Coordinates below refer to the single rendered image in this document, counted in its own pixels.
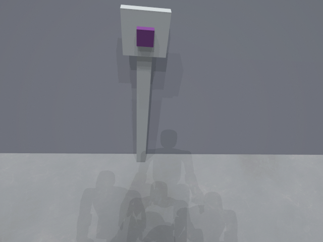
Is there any button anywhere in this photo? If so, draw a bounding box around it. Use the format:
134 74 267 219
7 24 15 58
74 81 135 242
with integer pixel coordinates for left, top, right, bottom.
137 26 154 47

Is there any panel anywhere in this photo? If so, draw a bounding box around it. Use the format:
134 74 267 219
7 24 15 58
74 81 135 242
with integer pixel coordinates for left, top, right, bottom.
120 5 172 162

